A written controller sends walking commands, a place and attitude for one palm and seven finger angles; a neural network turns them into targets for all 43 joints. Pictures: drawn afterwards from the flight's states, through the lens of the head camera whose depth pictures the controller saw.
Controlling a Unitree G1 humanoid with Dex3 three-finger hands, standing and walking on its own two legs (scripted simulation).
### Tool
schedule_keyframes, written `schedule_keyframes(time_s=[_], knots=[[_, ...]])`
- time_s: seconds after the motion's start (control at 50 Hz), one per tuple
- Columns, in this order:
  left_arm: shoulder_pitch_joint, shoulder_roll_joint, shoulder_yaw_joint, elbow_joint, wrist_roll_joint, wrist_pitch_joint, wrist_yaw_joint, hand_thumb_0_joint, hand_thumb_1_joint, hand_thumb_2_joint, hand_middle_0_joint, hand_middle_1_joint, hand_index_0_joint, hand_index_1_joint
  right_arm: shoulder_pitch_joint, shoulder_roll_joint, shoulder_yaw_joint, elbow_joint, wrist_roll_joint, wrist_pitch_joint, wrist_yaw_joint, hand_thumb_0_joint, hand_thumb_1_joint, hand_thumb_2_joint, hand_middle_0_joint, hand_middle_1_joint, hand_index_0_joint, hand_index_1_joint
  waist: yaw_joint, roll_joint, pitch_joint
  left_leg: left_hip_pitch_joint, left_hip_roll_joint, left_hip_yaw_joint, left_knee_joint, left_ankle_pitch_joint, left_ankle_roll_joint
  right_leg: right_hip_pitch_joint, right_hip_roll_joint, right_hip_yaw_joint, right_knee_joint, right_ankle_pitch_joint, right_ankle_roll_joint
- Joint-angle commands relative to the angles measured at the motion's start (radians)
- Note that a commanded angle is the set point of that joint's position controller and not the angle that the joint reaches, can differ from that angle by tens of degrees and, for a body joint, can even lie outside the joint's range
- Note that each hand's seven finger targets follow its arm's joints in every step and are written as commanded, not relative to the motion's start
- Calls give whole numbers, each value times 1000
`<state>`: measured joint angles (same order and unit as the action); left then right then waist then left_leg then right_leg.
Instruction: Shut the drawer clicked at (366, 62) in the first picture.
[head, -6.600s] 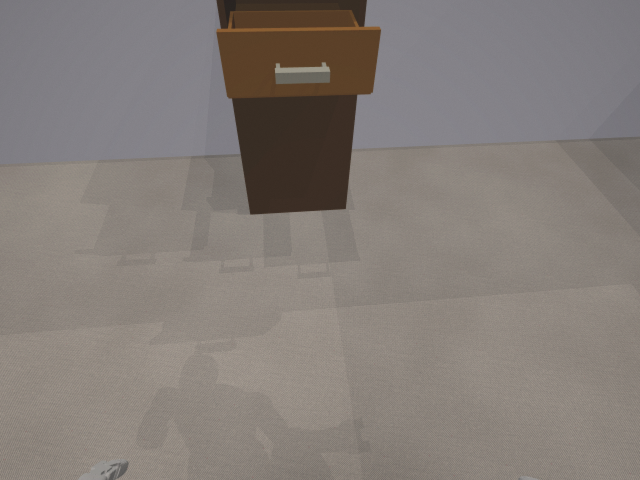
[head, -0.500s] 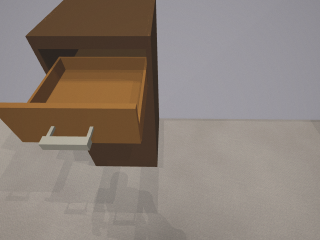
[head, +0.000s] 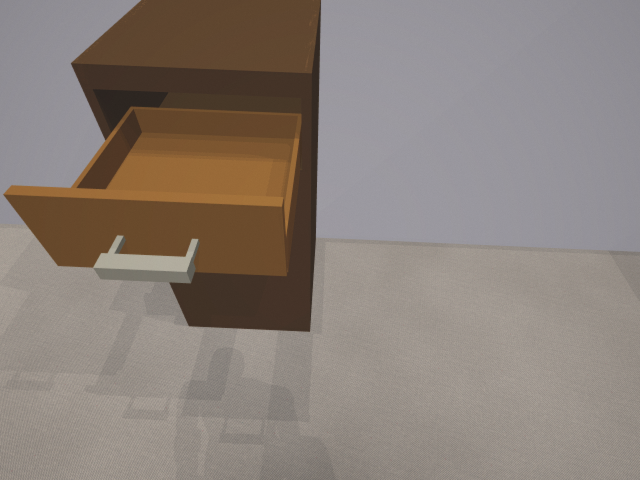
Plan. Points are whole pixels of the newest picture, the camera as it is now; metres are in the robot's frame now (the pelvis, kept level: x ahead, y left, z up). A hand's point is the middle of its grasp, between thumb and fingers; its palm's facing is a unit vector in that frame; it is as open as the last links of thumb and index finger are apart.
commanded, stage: come to a stop and stand still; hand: left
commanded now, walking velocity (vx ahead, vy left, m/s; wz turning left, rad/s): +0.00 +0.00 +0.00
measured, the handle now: (151, 255) +0.40 +0.28 +0.03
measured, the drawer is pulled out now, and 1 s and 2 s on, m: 0.30 0.30 0.30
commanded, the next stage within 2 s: look again from close up in 0.40 s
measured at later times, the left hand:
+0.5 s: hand out of the picture +0.00 +0.18 -0.18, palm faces +0.06 -0.98 -0.17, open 7.4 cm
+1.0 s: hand out of the picture +0.08 +0.23 -0.17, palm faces +0.04 -0.97 -0.24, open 7.4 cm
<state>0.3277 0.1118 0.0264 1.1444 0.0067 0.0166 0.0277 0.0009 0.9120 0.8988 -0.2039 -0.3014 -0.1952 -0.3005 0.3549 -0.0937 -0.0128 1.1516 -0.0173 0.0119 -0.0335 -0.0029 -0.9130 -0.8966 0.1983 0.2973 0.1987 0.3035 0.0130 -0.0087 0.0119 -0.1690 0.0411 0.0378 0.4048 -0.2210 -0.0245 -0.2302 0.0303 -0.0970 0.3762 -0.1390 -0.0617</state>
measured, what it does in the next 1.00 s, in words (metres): shifts its weight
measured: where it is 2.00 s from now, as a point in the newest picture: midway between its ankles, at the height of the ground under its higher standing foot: outside the picture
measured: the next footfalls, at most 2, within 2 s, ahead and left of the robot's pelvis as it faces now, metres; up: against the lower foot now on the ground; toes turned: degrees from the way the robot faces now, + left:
right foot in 1.90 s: +0.25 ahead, -0.05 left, +0.00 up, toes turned -3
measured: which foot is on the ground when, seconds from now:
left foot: down 0.00-1.00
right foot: down 0.00-1.00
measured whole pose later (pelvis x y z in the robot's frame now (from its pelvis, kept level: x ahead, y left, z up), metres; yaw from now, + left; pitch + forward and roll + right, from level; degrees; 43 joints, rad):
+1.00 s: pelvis +0.03 +0.04 -0.01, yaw +0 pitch -2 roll +0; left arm 0.25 0.18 0.00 1.02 0.01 0.00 0.04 0.00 0.91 0.90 -0.20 -0.30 -0.20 -0.30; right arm 0.23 -0.18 0.00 1.05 -0.02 -0.02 -0.03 0.00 -0.92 -0.90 0.20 0.30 0.20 0.30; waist 0.01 0.01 0.00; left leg -0.13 -0.01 0.06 0.48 -0.32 0.03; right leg -0.22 -0.03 -0.07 0.50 -0.25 0.00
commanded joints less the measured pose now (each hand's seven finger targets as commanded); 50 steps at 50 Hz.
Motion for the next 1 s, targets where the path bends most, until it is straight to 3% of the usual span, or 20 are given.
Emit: schedule_keyframes(time_s=[0.0, 0.18, 0.24, 0.46, 0.48, 0.5, 0.54, 0.58, 0.6, 0.64, 0.7, 0.74, 0.78, 0.86, 0.98], knots=[[49, 95, 12, -33, 4, -27, 7, 0, 900, 900, -200, -300, -200, -300, 89, -73, -8, -18, 0, -13, -7, 0, -900, -900, 200, 300, 200, 300, -6, 22, 84, -99, 43, -61, -101, -121, 44, -13, -138, 169, -133, -241, 37], [67, 81, 1, -18, 3, -34, 10, 0, 900, 900, -200, -300, -200, -300, 100, -73, 0, -13, 6, -29, -10, 0, -900, -900, 200, 300, 200, 300, -3, 33, 80, -92, 65, -82, -126, -58, 47, 24, -133, 140, -78, -93, 30], [67, 79, -2, -16, 3, -34, 11, 0, 900, 900, -200, -300, -200, -300, 94, -77, 0, -14, 6, -31, -10, 0, -900, -900, 200, 300, 200, 300, -2, 9, 98, -98, 61, -82, -129, -60, 47, 16, -135, 140, -73, -93, 34], [59, 87, -5, -25, 3, -40, 13, 0, 900, 900, -200, -300, -200, -300, 67, -94, 0, -18, 9, -39, -10, 0, -900, -900, 200, 300, 200, 300, -5, 13, 78, -52, 69, -80, -125, 20, 49, 28, -139, 130, -50, -3, 36], [-13, 269, -20, -123, 16, -44, 18, 0, 900, 900, -200, -300, -200, -300, -31, -226, -22, -146, -9, -22, 2, 0, -900, -900, 200, 300, 200, 300, -27, -47, 187, -107, 17, -90, -100, 36, 43, -33, -93, 128, 15, -89, 25], [18, 217, 3, -126, 10, -44, 22, 0, 900, 900, -200, -300, -200, -300, -31, -201, -45, -163, -10, -46, -5, 0, -900, -900, 200, 300, 200, 300, -5, 63, 18, -122, 64, -109, -20, -59, 64, -1, -140, 141, 56, -170, 18], [44, 166, -11, -126, 14, -41, 24, 0, 900, 900, -200, -300, -200, -300, -12, -143, -32, -148, -5, -38, -8, 0, -900, -900, 200, 300, 200, 300, -15, 53, -67, -111, 37, -86, 39, -90, 60, 20, -157, 172, 21, -182, 12], [34, 163, -13, -145, 16, -42, 25, 0, 900, 900, -200, -300, -200, -300, 16, -122, -26, -154, -7, -27, 1, 0, -900, -900, 200, 300, 200, 300, -29, -58, -46, -121, 8, -58, 95, -93, 55, -9, -181, 218, -32, -245, 2], [18, 169, -10, -144, 13, -45, 25, 0, 900, 900, -200, -300, -200, -300, 18, -126, -26, -148, -5, -26, 3, 0, -900, -900, 200, 300, 200, 300, -36, -70, -23, -110, 4, -50, 106, -71, 50, -44, -195, 224, -51, -256, -4], [-8, 186, -4, -152, 10, -53, 23, 0, 900, 900, -200, -300, -200, -300, 14, -153, -27, -151, 1, -34, 3, 0, -900, -900, 200, 300, 200, 300, -41, -35, 5, -87, 23, -68, 75, 10, 55, -59, -182, 197, -25, -143, -7], [8, 170, -11, -150, 7, -51, 23, 0, 900, 900, -200, -300, -200, -300, -1, -170, -17, -140, 1, -45, 1, 0, -900, -900, 200, 300, 200, 300, -21, 40, 14, -79, 62, -89, 37, 198, 63, 12, -140, 127, 72, 106, 12], [17, 187, -5, -145, 4, -50, 24, 0, 900, 900, -200, -300, -200, -300, -15, -189, -18, -144, 3, -49, -5, 0, -900, -900, 200, 300, 200, 300, -14, 80, -7, -58, 68, -89, 40, 320, 61, 51, -143, 111, 102, 198, 12], [20, 181, -10, -148, 5, -44, 25, 0, 900, 900, -200, -300, -200, -300, -23, -187, -12, -140, 1, -48, -6, 0, -900, -900, 200, 300, 200, 300, -6, 75, -9, -39, 72, -81, 39, 382, 61, 67, -142, 105, 110, 228, 16], [-6, 193, -9, -151, 2, -37, 22, 0, 900, 900, -200, -300, -200, -300, -49, -201, -12, -143, 1, -40, -6, 0, -900, -900, 200, 300, 200, 300, -12, 34, 30, -46, 68, -83, 8, 266, 56, 53, -147, 111, 85, 170, 22], [-19, 186, -11, -159, 5, -32, 20, 0, 900, 900, -200, -300, -200, -300, -64, -199, -8, -133, 2, -39, -1, 0, -900, -900, 200, 300, 200, 300, -10, 3, 19, -28, 67, -80, -20, 230, 60, 70, -144, 111, 65, 130, 33]])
